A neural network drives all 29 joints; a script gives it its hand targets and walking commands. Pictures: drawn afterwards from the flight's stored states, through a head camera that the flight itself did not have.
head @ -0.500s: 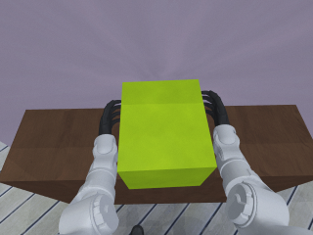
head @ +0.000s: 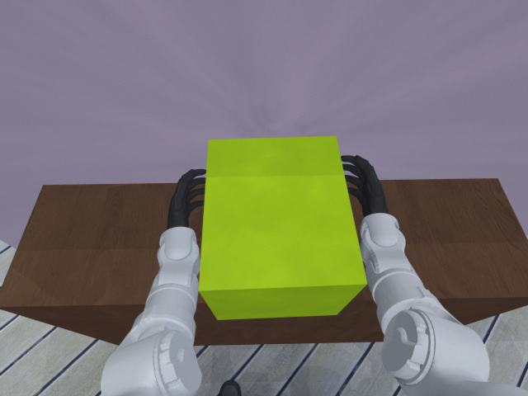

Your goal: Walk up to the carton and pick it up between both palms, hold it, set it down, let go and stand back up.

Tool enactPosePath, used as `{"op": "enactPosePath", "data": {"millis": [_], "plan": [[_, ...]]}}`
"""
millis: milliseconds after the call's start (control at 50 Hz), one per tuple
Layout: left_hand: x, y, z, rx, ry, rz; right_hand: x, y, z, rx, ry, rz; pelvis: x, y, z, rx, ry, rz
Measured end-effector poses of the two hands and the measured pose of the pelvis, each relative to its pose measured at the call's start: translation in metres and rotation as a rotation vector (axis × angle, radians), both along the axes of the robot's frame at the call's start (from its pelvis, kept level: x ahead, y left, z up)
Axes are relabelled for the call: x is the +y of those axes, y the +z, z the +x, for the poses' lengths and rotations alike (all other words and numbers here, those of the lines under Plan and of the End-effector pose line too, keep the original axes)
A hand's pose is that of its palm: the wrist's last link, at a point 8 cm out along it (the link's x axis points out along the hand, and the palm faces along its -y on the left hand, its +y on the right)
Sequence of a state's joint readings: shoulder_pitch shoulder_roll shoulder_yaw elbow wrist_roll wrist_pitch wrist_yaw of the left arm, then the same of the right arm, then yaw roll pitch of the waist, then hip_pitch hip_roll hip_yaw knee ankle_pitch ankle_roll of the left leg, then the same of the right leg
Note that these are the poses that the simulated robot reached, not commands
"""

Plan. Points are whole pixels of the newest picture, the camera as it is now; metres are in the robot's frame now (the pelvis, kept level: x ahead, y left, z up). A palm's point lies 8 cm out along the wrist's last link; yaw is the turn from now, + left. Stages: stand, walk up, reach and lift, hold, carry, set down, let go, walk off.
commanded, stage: reach and lift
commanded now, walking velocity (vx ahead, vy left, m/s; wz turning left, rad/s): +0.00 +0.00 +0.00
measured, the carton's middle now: (275, 230) +0.37 +0.04 -0.04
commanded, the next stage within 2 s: none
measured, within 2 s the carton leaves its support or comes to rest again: leaves its support in 0.82 s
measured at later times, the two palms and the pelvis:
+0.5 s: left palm (181, 221) +0.36 +0.19 -0.01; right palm (370, 206) +0.40 -0.11 +0.01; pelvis +0.00 +0.00 +0.00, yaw +1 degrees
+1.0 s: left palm (176, 221) +0.35 +0.19 +0.01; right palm (373, 207) +0.39 -0.11 +0.03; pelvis -0.02 +0.00 +0.00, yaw +1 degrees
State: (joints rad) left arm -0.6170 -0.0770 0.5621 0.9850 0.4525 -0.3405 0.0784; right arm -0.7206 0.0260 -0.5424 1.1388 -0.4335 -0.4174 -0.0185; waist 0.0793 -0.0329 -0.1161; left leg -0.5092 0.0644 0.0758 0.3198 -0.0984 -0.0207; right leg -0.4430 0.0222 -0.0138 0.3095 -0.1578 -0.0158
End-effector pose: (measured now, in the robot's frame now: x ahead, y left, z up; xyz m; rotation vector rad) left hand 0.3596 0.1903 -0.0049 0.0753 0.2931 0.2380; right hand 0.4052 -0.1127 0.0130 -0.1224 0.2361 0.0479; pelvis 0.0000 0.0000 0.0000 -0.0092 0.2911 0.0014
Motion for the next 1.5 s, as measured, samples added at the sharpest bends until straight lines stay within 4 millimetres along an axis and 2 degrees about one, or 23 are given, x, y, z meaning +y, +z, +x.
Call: {"op": "enactPosePath", "data": {"millis": [460, 860, 1000, 1280, 1500], "plan": [[0.000, 0.000, -0.003, -0.015, 0.027, -0.026, 0.001, 0.001, -0.002, -0.031, -0.006, -0.014, -0.002, 0.000, -0.002, 0.022, 0.014, -0.007], [0.002, 0.004, -0.015, -0.029, 0.041, -0.062, 0.005, 0.007, -0.014, -0.043, -0.023, 0.003, -0.002, -0.002, -0.016, 0.039, 0.016, -0.013], [0.001, 0.018, -0.013, -0.046, 0.032, -0.062, 0.004, 0.020, -0.016, -0.058, -0.037, 0.021, -0.003, -0.002, -0.020, 0.021, 0.018, -0.014], [-0.004, 0.061, -0.002, -0.093, -0.005, -0.046, -0.003, 0.068, -0.015, -0.102, -0.072, 0.056, -0.005, 0.003, -0.017, -0.107, 0.020, -0.008], [-0.005, 0.086, -0.005, -0.082, -0.027, -0.044, -0.005, 0.087, -0.024, -0.085, -0.100, 0.098, 0.000, 0.006, -0.010, -0.219, 0.022, -0.003]]}}
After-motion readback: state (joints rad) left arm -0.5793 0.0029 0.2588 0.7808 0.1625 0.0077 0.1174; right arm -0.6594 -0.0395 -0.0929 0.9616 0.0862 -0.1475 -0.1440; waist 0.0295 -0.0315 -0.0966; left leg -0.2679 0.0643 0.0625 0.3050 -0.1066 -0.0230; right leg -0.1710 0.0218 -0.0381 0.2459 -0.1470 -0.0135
